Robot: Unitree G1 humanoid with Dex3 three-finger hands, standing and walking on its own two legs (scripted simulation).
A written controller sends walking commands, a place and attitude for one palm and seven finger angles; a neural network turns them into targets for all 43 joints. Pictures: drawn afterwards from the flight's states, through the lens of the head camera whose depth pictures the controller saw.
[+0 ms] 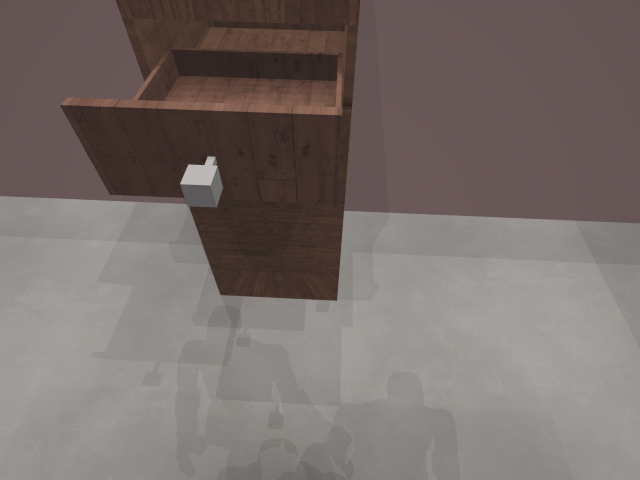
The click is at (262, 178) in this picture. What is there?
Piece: drawer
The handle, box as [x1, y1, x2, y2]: [180, 156, 222, 207]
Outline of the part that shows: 215,157 208,156 204,165 188,164 180,183 187,205 216,207 222,189 222,185 217,166 215,165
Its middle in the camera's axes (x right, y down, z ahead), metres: -0.17 -0.09 +0.57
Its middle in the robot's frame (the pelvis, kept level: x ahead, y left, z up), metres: +0.49 +0.20 +0.10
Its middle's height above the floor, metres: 0.88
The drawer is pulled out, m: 0.29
